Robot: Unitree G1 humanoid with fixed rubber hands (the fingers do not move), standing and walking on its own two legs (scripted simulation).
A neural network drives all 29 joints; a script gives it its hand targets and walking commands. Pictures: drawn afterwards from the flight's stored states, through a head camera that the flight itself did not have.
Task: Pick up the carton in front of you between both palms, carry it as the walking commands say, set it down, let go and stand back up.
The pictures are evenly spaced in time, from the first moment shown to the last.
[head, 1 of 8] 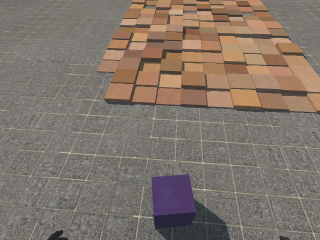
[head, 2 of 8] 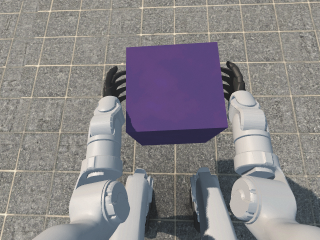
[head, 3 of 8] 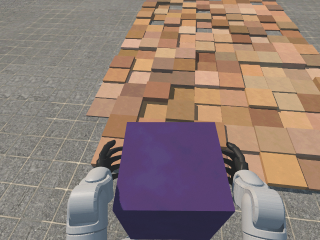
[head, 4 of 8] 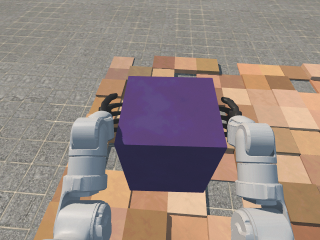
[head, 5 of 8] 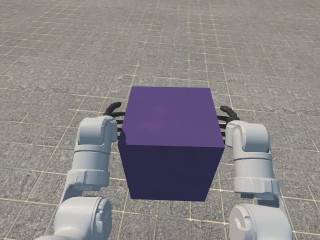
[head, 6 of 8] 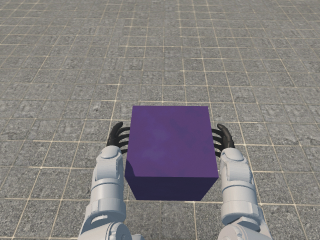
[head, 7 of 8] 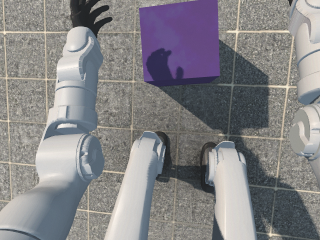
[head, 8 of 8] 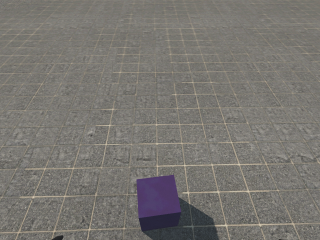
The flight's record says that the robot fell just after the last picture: no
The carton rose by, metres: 0.80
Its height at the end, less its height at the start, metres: +0.00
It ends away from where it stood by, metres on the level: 6.05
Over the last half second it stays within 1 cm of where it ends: yes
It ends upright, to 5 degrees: yes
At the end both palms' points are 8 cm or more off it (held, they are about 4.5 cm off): yes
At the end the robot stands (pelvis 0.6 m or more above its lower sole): yes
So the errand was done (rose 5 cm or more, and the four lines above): yes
